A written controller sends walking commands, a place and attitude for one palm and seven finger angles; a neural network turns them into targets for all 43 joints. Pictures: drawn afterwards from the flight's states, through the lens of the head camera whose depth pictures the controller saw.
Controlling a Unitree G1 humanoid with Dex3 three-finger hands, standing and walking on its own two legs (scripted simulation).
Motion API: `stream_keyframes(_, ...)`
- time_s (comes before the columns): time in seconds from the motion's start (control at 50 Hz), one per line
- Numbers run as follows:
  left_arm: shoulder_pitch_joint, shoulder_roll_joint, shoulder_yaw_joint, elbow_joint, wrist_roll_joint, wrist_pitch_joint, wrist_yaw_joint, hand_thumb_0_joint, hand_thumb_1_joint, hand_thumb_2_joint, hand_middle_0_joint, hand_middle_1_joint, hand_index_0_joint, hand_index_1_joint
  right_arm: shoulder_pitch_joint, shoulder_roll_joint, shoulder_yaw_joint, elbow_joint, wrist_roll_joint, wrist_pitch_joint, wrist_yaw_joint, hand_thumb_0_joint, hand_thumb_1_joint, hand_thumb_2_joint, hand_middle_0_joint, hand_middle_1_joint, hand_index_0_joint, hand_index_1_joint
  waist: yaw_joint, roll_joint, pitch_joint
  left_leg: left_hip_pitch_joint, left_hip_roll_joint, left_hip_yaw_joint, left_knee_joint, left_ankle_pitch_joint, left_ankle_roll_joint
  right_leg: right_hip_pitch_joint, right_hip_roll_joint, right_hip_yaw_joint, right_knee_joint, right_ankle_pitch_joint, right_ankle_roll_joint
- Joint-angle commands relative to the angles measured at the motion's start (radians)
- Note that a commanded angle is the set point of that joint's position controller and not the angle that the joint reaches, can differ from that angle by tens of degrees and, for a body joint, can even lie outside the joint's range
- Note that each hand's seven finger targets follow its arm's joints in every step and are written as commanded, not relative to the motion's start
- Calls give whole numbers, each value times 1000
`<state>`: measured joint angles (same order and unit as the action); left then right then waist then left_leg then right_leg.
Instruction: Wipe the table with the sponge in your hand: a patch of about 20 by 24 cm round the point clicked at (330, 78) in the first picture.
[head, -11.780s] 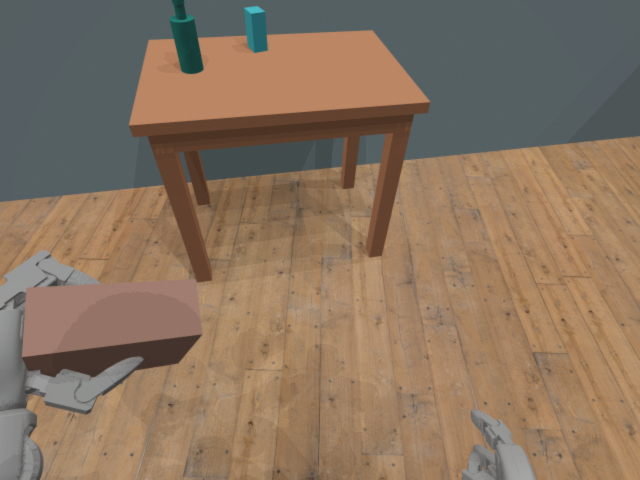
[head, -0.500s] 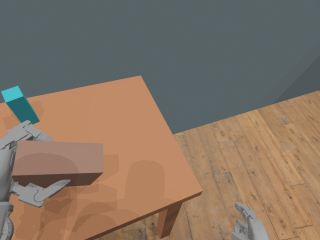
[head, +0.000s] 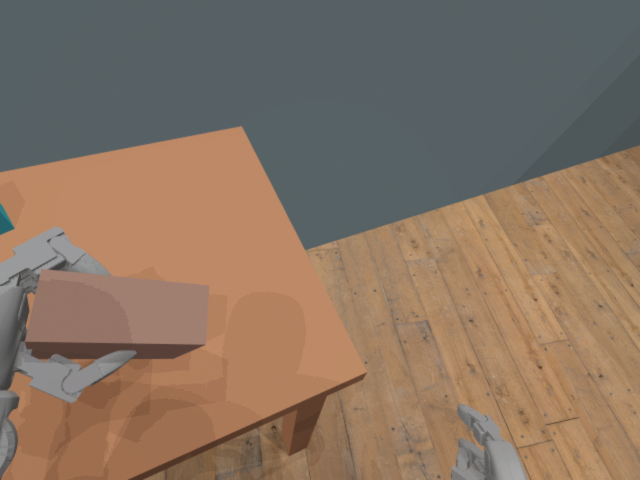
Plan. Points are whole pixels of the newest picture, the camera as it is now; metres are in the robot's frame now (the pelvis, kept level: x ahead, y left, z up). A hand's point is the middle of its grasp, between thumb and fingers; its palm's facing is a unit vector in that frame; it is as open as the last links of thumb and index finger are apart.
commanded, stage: come to a stop and stand still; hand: left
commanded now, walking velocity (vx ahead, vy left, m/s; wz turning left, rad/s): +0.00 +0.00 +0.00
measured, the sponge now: (145, 323) +0.24 +0.20 +0.11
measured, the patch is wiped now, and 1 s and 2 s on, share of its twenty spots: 0.00 0.00 0.00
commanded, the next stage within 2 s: look again from close up in 1.04 s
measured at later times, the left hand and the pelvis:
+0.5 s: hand (23, 298) +0.23 +0.27 +0.17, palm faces +0.38 -0.82 -0.44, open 9.6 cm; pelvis +0.00 +0.01 +0.00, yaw +1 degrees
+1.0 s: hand out of the picture +0.20 +0.28 +0.17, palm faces +0.44 -0.84 -0.31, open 9.6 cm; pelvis -0.01 +0.02 +0.00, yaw +2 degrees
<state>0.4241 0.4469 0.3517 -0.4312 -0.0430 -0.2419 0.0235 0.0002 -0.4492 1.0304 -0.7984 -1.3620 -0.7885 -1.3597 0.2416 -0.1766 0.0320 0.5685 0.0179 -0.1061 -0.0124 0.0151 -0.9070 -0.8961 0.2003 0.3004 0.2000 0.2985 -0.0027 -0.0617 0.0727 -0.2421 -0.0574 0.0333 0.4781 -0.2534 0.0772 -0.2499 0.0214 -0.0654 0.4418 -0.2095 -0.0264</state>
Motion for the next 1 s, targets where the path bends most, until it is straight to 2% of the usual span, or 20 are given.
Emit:
stream_keyframes(0.0,-127,205,212,-338,-32,-93,54,0,100,1300,-1200,-1600,-1200,-1600,-124,-129,-49,-163,9,-79,-16,0,-900,-900,200,300,200,300,25,271,-253,21,120,-140,-39,271,-69,183,-127,151,-25,231,-26)
stream_keyframes(0.06,-31,130,146,-376,-36,-90,56,0,100,1300,-1200,-1600,-1200,-1600,-98,-152,-59,-155,10,-94,-2,0,-900,-900,200,300,200,300,25,209,-296,70,128,-131,26,426,-69,203,-153,161,-14,395,-21)
stream_keyframes(0.12,66,75,120,-269,-35,-63,64,0,100,1300,-1200,-1600,-1200,-1600,-84,-163,-70,-136,15,-81,5,0,-900,-900,200,300,200,300,21,67,-288,68,135,-127,49,454,-73,192,-175,163,-6,466,-30)
stream_keyframes(0.18,41,101,160,-191,-36,-41,72,0,100,1300,-1200,-1600,-1200,-1600,-109,-162,-77,-129,18,-52,-13,0,-900,-900,200,300,200,300,18,-40,-249,65,140,-132,31,405,-75,150,-184,161,-15,457,-29)
stream_keyframes(0.22,24,91,160,-148,-39,-30,68,0,100,1300,-1200,-1600,-1200,-1600,-119,-150,-71,-134,20,-31,-25,0,-900,-900,200,300,200,300,15,-36,-225,74,150,-140,-15,404,-77,127,-160,138,-17,391,-15)
stream_keyframes(0.34,-133,108,102,-327,-21,-43,64,0,100,1300,-1200,-1600,-1200,-1600,-140,-148,-51,-169,8,-37,-34,0,-900,-900,200,300,200,300,27,162,-213,73,168,-164,-88,354,-75,139,-120,123,-27,232,-5)
stream_keyframes(0.42,-152,93,75,-370,-10,-39,71,0,100,1300,-1200,-1600,-1200,-1600,-133,-144,-45,-173,2,-54,-26,0,-900,-900,200,300,200,300,28,209,-213,49,169,-170,-117,249,-78,163,-110,110,-39,171,-9)
stream_keyframes(0.44,-1159,878,641,-599,182,-160,90,0,100,1300,-1200,-1600,-1200,-1600,29,-176,-46,-138,-62,-122,-5,0,-900,-900,200,300,200,300,27,175,-57,-146,140,-101,-21,246,-34,13,-52,106,-56,167,41)
stream_keyframes(0.46,-545,223,243,47,61,-107,50,0,100,1300,-1200,-1600,-1200,-1600,-77,-61,-17,-89,-34,-122,2,0,-900,-900,200,300,200,300,32,172,-244,34,113,-175,-61,328,-61,17,-119,86,-13,112,-51)
stream_keyframes(0.48,-270,162,178,-39,17,-94,54,0,100,1300,-1200,-1600,-1200,-1600,-75,-123,-56,-149,-22,-122,-4,0,-900,-900,200,300,200,300,56,224,-203,65,135,-147,-63,390,-89,98,-91,163,-38,186,-45)
stream_keyframes(0.5,-182,-9,66,27,-2,-66,50,0,100,1300,-1200,-1600,-1200,-1600,-66,-130,-73,-139,-3,-119,5,0,-900,-900,200,300,200,300,27,323,-275,114,134,-133,-63,459,-123,135,-83,140,21,172,-52)
stream_keyframes(0.52,-259,88,95,-125,2,-79,45,0,100,1300,-1200,-1600,-1200,-1600,-44,-167,-90,-149,-12,-114,12,0,-900,-900,200,300,200,300,26,362,-288,103,165,-161,-73,496,-129,121,-90,125,44,114,-35)
stream_keyframes(0.54,-202,83,94,-151,-5,-86,44,0,100,1300,-1200,-1600,-1200,-1600,-53,-169,-89,-148,-16,-110,20,0,-900,-900,200,300,200,300,34,332,-268,65,187,-183,-94,480,-120,126,-86,108,55,67,-27)
stream_keyframes(0.6,31,19,68,-138,-25,-73,52,0,100,1300,-1200,-1600,-1200,-1600,-102,-149,-77,-169,1,-95,34,0,-900,-900,200,300,200,300,48,83,-225,-48,186,-179,-141,290,-96,190,-78,84,38,78,-3)
stream_keyframes(0.62,15,45,76,-162,-24,-71,56,0,100,1300,-1200,-1600,-1200,-1600,-94,-157,-77,-179,-1,-86,27,0,-900,-900,200,300,200,300,42,3,-204,-89,185,-199,-155,226,-103,201,-88,70,17,61,3)
stream_keyframes(0.68,-10,117,160,-139,-29,-72,73,0,100,1300,-1200,-1600,-1200,-1600,-111,-161,-79,-177,2,-77,-6,0,-900,-900,200,300,200,300,39,-96,-155,-117,177,-215,-199,30,-103,176,-92,81,-21,-9,12)
stream_keyframes(0.7,-34,154,201,-151,-26,-72,82,0,100,1300,-1200,-1600,-1200,-1600,-125,-163,-77,-176,7,-71,-16,0,-900,-900,200,300,200,300,35,-47,-143,-133,175,-214,-217,-28,-95,171,-87,79,-7,-41,17)
stream_keyframes(0.82,-253,127,117,-256,5,-106,81,0,100,1300,-1200,-1600,-1200,-1600,-120,-145,-62,-164,2,-106,-40,0,-900,-900,200,300,200,300,27,231,-130,-185,169,-229,-236,-198,-49,216,-96,82,7,-42,9)
stream_keyframes(0.9,-221,64,58,-297,10,-113,90,0,100,1300,-1200,-1600,-1200,-1600,-109,-148,-66,-139,2,-140,-25,0,-900,-900,200,300,200,300,27,209,-166,-99,152,-214,-188,-51,-70,210,-86,85,-11,10,0)
stream_keyframes(0.98,-127,61,76,-214,10,-101,98,0,100,1300,-1200,-1600,-1200,-1600,-82,-161,-76,-125,-7,-128,-17,0,-900,-900,200,300,200,300,32,126,-163,-65,149,-208,-153,121,-99,192,-94,89,-37,83,-6)
